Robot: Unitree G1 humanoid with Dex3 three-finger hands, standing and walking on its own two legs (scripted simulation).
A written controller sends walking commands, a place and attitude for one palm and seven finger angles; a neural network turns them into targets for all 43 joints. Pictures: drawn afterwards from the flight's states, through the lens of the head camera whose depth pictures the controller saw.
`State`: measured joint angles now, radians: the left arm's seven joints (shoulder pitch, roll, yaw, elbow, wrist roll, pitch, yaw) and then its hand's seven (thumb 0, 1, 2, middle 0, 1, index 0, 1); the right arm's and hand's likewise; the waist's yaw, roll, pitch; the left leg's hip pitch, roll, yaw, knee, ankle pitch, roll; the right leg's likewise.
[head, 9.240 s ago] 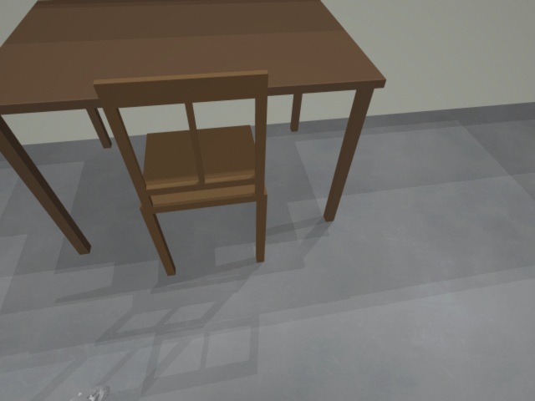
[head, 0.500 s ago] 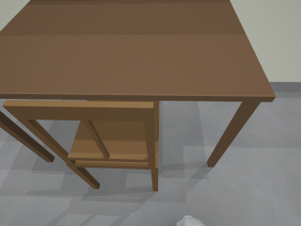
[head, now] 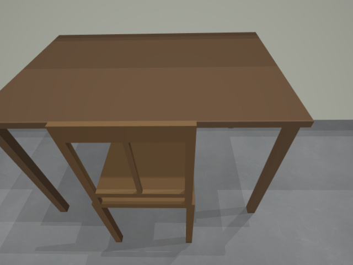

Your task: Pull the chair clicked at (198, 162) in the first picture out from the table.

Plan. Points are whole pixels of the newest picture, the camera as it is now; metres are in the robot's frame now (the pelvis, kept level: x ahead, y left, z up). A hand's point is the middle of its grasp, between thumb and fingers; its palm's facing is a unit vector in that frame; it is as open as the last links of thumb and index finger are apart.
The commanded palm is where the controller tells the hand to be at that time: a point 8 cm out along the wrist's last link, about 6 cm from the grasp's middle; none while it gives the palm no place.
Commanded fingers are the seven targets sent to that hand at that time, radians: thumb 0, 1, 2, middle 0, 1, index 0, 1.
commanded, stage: come to a stop and stand still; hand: left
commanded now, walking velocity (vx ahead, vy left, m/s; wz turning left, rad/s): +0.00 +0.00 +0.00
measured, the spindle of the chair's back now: (133, 169) +0.42 +0.18 -0.09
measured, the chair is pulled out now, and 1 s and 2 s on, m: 0.00 0.00 0.00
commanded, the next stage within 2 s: look again from close up in 1.00 s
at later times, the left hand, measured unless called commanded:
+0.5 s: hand out of the picture +0.04 +0.19 -0.15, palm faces +0.00 -0.98 -0.22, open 7.3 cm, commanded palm none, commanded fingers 0.00 0.90 0.90 -0.20 -0.30 -0.20 -0.30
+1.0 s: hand out of the picture +0.05 +0.17 -0.16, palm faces +0.02 -0.98 -0.19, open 7.3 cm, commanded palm none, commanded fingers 0.00 0.90 0.90 -0.20 -0.30 -0.20 -0.30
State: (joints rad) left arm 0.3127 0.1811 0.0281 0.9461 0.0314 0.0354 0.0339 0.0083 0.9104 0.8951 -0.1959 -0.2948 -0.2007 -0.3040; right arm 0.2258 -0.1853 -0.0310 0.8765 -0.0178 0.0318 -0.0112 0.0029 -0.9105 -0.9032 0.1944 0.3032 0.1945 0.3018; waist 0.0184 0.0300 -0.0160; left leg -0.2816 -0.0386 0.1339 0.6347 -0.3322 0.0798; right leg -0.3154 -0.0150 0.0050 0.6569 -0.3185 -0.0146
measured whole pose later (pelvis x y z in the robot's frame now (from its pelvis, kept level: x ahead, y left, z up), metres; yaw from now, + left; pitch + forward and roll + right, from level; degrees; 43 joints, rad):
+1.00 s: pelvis +0.04 +0.00 +0.02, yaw +1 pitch -1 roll +0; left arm 0.29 0.16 -0.02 1.09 0.01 -0.01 0.05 0.01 0.92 0.90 -0.19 -0.29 -0.20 -0.30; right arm 0.26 -0.16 0.01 1.13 0.00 -0.04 -0.03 0.00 -0.92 -0.90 0.19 0.30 0.19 0.30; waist 0.00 -0.01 0.01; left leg -0.12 -0.05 0.11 0.38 -0.25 0.07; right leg -0.15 -0.01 -0.01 0.41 -0.25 0.00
